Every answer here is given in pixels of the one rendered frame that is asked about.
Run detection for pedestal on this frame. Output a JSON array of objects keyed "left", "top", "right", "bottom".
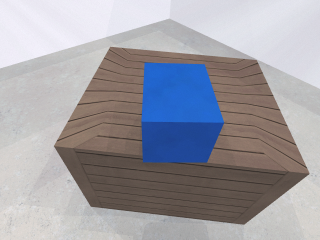
[{"left": 54, "top": 47, "right": 310, "bottom": 225}]

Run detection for carton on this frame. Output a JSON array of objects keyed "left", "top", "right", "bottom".
[{"left": 141, "top": 62, "right": 224, "bottom": 163}]

